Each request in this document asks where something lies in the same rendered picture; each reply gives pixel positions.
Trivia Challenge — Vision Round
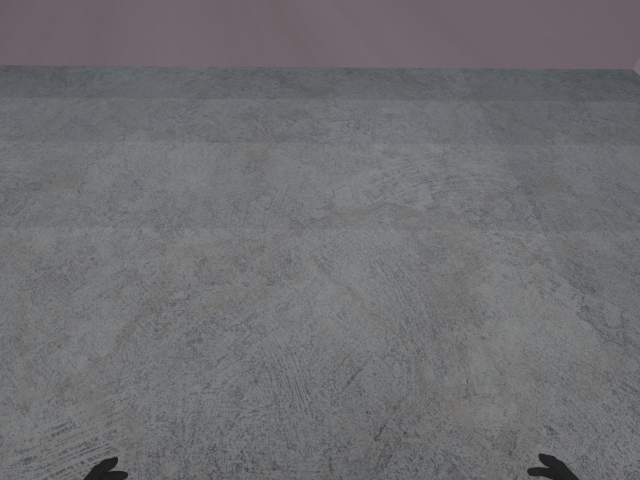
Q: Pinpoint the right robot hand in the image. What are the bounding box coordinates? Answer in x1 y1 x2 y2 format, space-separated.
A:
527 453 579 480

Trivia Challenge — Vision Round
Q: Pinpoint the left robot hand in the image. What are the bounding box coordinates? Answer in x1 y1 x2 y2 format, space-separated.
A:
83 457 128 480

